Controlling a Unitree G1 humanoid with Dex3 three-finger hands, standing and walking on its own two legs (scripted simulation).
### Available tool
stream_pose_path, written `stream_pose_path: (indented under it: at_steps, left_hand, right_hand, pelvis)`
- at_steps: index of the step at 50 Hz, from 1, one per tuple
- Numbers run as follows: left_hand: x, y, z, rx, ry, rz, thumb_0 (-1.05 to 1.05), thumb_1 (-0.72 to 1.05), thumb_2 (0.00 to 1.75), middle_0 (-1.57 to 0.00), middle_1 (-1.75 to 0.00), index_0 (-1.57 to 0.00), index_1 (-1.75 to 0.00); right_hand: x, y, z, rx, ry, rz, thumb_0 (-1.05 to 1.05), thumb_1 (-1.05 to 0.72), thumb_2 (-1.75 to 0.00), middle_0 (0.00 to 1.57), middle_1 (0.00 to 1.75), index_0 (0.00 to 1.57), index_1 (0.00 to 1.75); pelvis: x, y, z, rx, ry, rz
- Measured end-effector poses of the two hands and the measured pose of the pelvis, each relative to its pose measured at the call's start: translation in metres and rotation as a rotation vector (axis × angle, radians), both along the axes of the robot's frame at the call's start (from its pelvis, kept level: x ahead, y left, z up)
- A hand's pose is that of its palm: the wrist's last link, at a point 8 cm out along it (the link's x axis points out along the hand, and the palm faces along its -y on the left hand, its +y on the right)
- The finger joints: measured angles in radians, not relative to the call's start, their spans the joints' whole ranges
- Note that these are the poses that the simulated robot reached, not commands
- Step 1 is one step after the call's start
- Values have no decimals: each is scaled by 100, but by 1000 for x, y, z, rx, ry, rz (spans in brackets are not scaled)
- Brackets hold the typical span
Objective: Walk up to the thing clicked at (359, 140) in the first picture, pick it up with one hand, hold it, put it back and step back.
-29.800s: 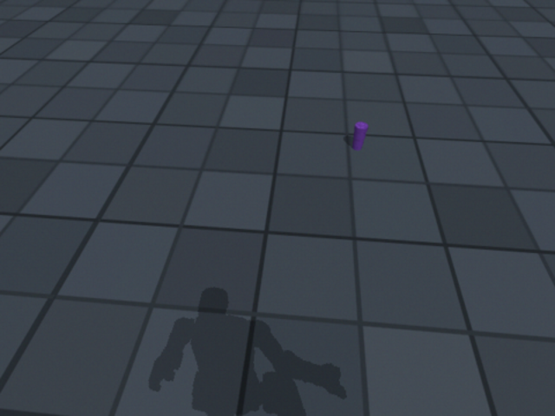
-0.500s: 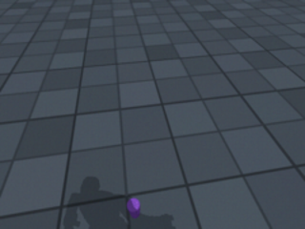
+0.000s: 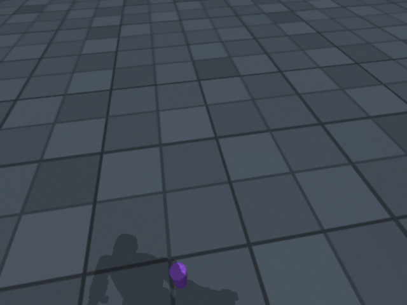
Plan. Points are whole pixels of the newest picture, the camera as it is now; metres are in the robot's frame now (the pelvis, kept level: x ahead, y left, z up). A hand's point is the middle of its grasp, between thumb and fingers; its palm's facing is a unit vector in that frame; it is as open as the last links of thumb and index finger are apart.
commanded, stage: stand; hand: left
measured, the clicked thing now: (179, 277) +0.41 +0.16 -0.70
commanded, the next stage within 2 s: step back in 1.16 s
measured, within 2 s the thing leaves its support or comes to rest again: neither
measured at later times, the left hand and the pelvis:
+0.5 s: hand out of the picture +0.10 +0.24 -0.16, palm faces -0.01 -0.94 -0.33, open 7.4 cm; pelvis +0.03 +0.00 +0.00, yaw -1 degrees
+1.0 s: hand out of the picture +0.11 +0.25 -0.15, palm faces +0.00 -0.94 -0.33, open 7.4 cm; pelvis +0.03 +0.00 +0.00, yaw -1 degrees
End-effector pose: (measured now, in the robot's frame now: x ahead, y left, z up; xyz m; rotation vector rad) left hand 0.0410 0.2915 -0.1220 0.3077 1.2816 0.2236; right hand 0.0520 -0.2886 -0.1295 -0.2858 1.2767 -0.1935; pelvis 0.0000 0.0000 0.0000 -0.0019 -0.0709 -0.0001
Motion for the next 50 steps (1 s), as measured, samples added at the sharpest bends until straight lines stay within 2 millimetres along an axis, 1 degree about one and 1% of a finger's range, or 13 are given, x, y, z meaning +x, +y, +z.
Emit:
stream_pose_path:
  at_steps: [5,11,21,28,40,50]
  left_hand:
    - [10,-3,-1,-9,-4,-6,1,90,90,-21,-30,-21,-30]
    - [23,-5,0,-15,-9,-11,1,90,90,-21,-30,-21,-30]
    - [45,-4,2,-15,-26,-19,1,90,90,-21,-30,-21,-30]
    - [56,-2,4,-14,-33,-17,1,90,90,-21,-30,-21,-30]
    - [66,-1,5,-13,-46,-14,1,90,90,-21,-30,-21,-30]
    - [62,0,5,-14,-46,-13,1,90,90,-21,-30,-21,-30]
  right_hand:
    - [-1,-2,1,-4,13,-6,1,-90,-90,20,30,20,30]
    - [4,-2,2,-5,19,-6,1,-90,-90,20,30,20,30]
    - [24,-1,3,-6,2,0,1,-90,-90,20,30,20,30]
    - [38,0,5,-10,-15,8,1,-90,-90,20,30,20,30]
    - [56,-2,9,-20,-46,13,1,-90,-90,20,30,20,30]
    - [54,-3,10,-20,-48,13,1,-90,-90,20,30,20,30]
  pelvis:
    - [3,-1,1,0,6,-2]
    - [10,-1,1,0,14,-6]
    - [21,0,3,1,23,-8]
    - [29,1,3,2,29,-10]
    - [36,2,4,2,27,-9]
    - [34,1,4,3,24,-9]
